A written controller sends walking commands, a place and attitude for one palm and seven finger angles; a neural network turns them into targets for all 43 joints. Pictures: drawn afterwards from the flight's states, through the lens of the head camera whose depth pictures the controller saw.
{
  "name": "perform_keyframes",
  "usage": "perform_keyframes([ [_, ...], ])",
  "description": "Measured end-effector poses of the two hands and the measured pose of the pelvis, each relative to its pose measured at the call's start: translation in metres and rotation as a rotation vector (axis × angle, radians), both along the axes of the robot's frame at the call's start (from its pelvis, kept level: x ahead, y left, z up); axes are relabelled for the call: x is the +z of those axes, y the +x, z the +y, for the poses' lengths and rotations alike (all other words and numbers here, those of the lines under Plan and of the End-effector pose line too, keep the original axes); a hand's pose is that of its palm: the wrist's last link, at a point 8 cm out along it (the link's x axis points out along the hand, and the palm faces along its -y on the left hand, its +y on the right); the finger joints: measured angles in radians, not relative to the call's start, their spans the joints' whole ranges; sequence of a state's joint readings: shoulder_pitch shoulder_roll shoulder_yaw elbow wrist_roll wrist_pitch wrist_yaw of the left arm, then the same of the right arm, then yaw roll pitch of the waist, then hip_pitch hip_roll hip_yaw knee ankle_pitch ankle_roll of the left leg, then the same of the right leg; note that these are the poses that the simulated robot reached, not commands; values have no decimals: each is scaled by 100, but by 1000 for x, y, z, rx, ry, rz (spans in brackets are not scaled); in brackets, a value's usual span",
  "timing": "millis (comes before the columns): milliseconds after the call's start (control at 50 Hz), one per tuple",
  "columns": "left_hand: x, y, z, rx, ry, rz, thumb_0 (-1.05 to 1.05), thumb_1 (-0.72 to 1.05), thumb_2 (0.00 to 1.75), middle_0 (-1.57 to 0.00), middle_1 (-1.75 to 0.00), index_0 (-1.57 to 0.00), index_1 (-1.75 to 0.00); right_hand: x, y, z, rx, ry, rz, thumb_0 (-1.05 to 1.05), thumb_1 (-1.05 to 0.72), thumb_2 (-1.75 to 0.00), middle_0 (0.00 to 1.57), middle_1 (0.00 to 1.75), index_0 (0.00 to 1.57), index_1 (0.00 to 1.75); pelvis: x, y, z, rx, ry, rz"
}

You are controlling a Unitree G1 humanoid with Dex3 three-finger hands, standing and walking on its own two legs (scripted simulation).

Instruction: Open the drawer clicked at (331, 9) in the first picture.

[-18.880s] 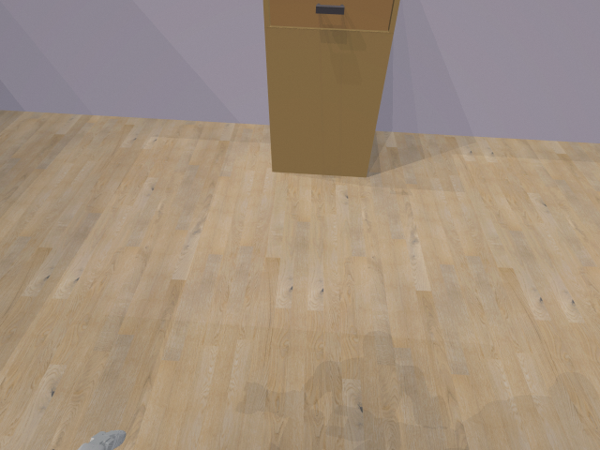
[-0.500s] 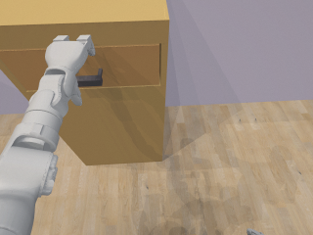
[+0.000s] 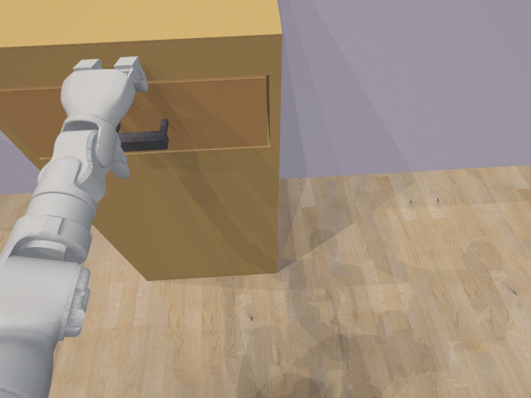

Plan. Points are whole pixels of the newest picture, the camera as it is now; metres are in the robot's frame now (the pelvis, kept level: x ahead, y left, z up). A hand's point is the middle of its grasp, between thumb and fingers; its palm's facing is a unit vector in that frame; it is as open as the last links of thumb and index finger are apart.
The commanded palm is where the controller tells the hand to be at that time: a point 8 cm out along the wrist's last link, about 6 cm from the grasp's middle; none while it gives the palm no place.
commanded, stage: re-aim the fingers above the handle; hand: left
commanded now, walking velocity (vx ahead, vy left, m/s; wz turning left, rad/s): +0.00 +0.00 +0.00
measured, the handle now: (138, 133) +0.55 +0.22 +0.06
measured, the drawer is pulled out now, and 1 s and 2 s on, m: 0.00 0.00 0.00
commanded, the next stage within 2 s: lower the fingers behind the handle in 0.48 s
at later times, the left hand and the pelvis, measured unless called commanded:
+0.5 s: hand (96, 133) +0.48 +0.24 +0.12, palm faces +0.01 +0.03 -1.00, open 13.8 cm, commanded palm +0.46 +0.23 +0.17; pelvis +0.00 -0.01 +0.00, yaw +1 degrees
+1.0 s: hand (110, 153) +0.47 +0.24 +0.09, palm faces -0.03 +0.02 -1.00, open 13.8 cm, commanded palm +0.46 +0.22 +0.14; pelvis +0.00 +0.00 +0.00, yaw +0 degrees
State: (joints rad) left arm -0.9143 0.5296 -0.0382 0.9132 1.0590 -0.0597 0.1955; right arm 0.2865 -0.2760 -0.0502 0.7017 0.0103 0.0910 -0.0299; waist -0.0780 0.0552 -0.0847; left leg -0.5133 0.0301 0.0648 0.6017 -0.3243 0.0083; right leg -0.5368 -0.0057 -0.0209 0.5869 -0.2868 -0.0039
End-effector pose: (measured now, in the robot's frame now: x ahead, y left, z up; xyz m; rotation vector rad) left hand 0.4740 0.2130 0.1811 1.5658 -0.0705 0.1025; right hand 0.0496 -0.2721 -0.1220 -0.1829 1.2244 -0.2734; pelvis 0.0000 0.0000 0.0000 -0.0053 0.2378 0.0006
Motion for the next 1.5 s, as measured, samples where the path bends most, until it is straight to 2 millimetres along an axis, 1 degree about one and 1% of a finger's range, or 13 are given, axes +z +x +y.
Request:
perform_keyframes([
  [140, -8, -10, 7, 146, 8, 173, 0, -49, 30, -34, -123, -34, -122, -2, 12, 8, -14, 52, -38, 1, -90, -90, 20, 30, 20, 30, 4, 4, -5, -4, 6, -27],
  [220, -16, -18, 2, 69, -4, 230, 0, -49, 30, -33, -122, -33, -121, 4, 18, 4, -4, 23, -60, 1, -90, -90, 20, 30, 20, 30, 5, 3, -8, 6, 6, -49],
  [320, -14, -23, -6, -56, -6, 173, 0, -49, 30, -33, -121, -33, -120, 8, 19, -5, 21, -20, -60, 1, -90, -90, 20, 30, 20, 30, 3, -1, -10, 19, 4, -49],
  [440, -6, -16, 16, 28, 1, 83, 0, -49, 30, -32, -120, -33, -120, 6, 10, -11, 20, -32, -38, 1, -90, -90, 20, 30, 20, 30, 0, -4, -9, 16, 2, -23],
  [520, -6, -13, 27, 107, 37, 109, 0, -49, 30, -32, -120, -32, -120, 3, -1, -9, 10, -16, -3, 1, -90, -90, 20, 30, 20, 30, 0, -4, -7, 18, 0, -12],
  [640, -13, -9, 0, 11, 2, 185, 0, -49, 30, -32, -120, -32, -120, 2, -14, -1, -15, -11, 37, 1, -90, -90, 20, 30, 20, 30, 2, 1, -2, 19, -3, -20],
  [740, -21, -3, -21, -85, -48, 164, 0, -49, 30, -32, -120, -32, -120, 3, -18, 5, -40, -9, 24, 1, -90, -90, 20, 30, 20, 30, 0, 2, 2, 1, -1, -21],
  [840, -30, -2, -9, -35, -26, 97, 0, -49, 30, -32, -120, -32, -120, -1, -19, 12, -40, 15, 16, 1, -90, -90, 20, 30, 20, 30, -1, 0, 4, -17, 1, 2],
  [980, -41, -17, 20, 88, 19, 125, 0, -49, 30, -32, -120, -32, -120, -6, -17, 17, -18, 47, 39, 1, -90, -90, 20, 30, 20, 30, -1, 1, 4, -3, -2, 7],
  [1080, -45, -22, 13, 47, 2, 178, 0, -49, 30, -32, -120, -32, -120, -1, -10, 11, -4, 13, 30, 1, -90, -90, 20, 30, 20, 30, -1, 0, 3, 18, -5, -12],
  [1220, -49, -13, -1, -27, -16, 154, 0, -49, 30, -32, -121, -32, -120, 5, -5, -1, 2, -41, -7, 1, -90, -90, 20, 30, 20, 30, -4, -5, 2, 16, -5, 2],
  [1340, -61, -9, 4, 13, -6, 137, 0, -49, 30, -32, -121, -32, -120, 0, -18, -3, -10, -32, 20, 1, -90, -90, 20, 30, 20, 30, -7, -6, 1, 0, -2, 33],
  [1500, -62, -8, 1, 33, 3, 128, 0, -49, 30, -31, -123, -32, -120, -6, -38, 4, -42, -2, 77, 1, -90, -90, 20, 30, 20, 30, -8, -4, -1, -1, -4, 37],
])
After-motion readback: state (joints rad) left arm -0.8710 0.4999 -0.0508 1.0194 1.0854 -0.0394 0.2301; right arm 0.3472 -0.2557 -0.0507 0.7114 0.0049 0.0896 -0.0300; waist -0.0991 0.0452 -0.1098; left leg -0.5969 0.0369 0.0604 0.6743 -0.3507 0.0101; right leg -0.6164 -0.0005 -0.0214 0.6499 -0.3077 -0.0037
